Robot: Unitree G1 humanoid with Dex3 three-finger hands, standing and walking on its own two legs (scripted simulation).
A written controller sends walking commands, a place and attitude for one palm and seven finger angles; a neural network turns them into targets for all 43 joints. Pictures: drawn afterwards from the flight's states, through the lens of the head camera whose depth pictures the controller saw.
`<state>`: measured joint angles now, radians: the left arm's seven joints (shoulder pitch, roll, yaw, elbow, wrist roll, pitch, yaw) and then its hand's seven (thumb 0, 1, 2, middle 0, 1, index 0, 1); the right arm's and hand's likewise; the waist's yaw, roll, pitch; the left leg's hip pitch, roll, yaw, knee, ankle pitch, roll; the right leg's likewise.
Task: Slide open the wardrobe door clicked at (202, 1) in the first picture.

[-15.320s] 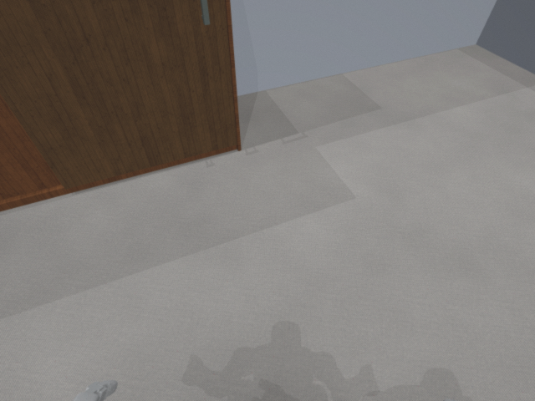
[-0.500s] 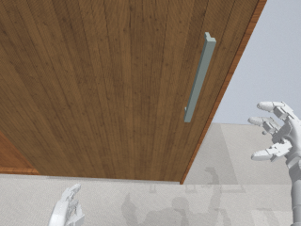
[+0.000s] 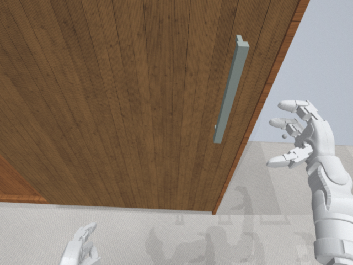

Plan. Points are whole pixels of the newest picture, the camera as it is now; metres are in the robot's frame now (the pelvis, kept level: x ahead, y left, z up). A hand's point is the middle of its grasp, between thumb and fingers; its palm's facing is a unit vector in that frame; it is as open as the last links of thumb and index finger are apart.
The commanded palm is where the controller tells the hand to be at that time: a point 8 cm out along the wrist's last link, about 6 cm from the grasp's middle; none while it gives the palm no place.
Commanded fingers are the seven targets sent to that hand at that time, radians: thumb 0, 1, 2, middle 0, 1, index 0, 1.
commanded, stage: move the hooked fingers beside the handle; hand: right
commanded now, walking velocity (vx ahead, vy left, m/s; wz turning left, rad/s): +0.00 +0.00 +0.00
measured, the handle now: (226, 97) +0.50 -0.09 +0.13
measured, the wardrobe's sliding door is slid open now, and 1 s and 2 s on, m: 0.00 0.00 0.00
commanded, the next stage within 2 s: feel for the door with the fingertips in 1.82 s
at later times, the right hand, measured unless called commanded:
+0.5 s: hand (255, 117) +0.42 -0.15 +0.13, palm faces -0.01 +1.00 +0.01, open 14.0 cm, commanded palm +0.41 -0.20 +0.13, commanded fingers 0.00 0.50 -0.30 0.30 1.20 0.30 1.20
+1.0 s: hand (253, 115) +0.44 -0.15 +0.13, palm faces -0.02 +1.00 +0.02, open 14.0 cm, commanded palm +0.41 -0.20 +0.13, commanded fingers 0.00 0.50 -0.30 0.30 1.20 0.30 1.20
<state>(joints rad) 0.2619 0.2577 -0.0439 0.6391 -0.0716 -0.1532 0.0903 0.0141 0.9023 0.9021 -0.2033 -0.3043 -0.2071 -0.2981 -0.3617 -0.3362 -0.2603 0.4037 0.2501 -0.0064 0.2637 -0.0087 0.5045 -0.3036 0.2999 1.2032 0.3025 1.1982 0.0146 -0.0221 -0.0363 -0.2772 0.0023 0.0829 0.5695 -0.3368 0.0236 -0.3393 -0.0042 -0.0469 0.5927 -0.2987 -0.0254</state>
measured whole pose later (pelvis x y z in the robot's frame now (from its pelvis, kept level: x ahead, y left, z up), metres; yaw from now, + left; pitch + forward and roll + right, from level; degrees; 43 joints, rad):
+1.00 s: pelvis +0.00 +0.01 +0.00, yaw +1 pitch +6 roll +0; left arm 0.35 0.27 -0.01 0.68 -0.07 -0.03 0.05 0.01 0.90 0.90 -0.20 -0.30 -0.21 -0.30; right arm -0.67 -0.33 -0.24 0.84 0.19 -0.16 0.18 -0.01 0.51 -0.30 0.30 1.20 0.30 1.20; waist 0.07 -0.01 -0.06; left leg -0.38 -0.02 0.07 0.61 -0.34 0.04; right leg -0.43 -0.03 -0.06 0.63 -0.31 -0.01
